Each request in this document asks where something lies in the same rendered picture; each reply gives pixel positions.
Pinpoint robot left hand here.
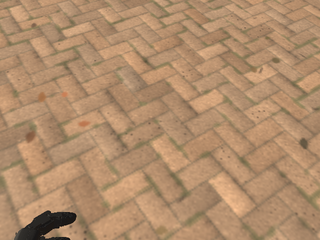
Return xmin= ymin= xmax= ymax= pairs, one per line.
xmin=14 ymin=210 xmax=77 ymax=240

